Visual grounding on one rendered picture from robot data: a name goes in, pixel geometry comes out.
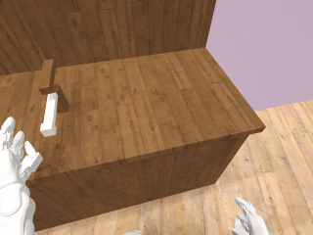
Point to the right robot hand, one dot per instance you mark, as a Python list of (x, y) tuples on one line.
[(251, 221)]

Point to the robot left forearm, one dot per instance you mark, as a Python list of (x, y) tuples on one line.
[(16, 210)]

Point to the tap lever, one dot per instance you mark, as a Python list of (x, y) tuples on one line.
[(48, 127)]

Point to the left robot hand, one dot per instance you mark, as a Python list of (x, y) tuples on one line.
[(12, 169)]

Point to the counter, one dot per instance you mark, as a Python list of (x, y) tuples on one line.
[(144, 111)]

